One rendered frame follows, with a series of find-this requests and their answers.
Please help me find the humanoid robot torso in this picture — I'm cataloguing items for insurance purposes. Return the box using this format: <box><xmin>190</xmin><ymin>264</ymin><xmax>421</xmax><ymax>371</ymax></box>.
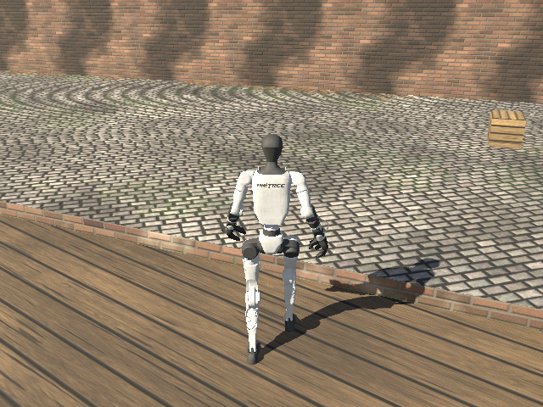
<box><xmin>252</xmin><ymin>166</ymin><xmax>292</xmax><ymax>254</ymax></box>

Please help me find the robot right forearm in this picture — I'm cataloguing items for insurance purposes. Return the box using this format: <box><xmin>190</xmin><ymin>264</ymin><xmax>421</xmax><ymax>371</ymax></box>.
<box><xmin>306</xmin><ymin>205</ymin><xmax>325</xmax><ymax>241</ymax></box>

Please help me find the right robot upper arm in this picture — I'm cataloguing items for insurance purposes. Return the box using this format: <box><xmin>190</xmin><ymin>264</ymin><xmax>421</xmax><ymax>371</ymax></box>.
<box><xmin>289</xmin><ymin>171</ymin><xmax>314</xmax><ymax>219</ymax></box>

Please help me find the right robot hand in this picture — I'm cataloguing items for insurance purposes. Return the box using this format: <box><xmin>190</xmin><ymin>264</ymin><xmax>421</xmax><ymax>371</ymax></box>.
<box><xmin>309</xmin><ymin>237</ymin><xmax>328</xmax><ymax>258</ymax></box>

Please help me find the robot left forearm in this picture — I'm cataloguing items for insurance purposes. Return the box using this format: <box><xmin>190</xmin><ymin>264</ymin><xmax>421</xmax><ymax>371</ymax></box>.
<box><xmin>227</xmin><ymin>203</ymin><xmax>239</xmax><ymax>230</ymax></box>

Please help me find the humanoid robot head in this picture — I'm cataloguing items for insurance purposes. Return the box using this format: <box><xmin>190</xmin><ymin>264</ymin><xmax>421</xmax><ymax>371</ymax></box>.
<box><xmin>257</xmin><ymin>134</ymin><xmax>286</xmax><ymax>175</ymax></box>

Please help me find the left robot upper arm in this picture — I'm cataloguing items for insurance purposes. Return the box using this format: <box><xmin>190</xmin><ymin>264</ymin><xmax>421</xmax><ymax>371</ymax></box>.
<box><xmin>230</xmin><ymin>170</ymin><xmax>255</xmax><ymax>216</ymax></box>

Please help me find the left robot hand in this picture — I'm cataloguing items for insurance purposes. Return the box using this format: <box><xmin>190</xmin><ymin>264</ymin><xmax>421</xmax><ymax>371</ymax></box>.
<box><xmin>226</xmin><ymin>226</ymin><xmax>246</xmax><ymax>241</ymax></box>

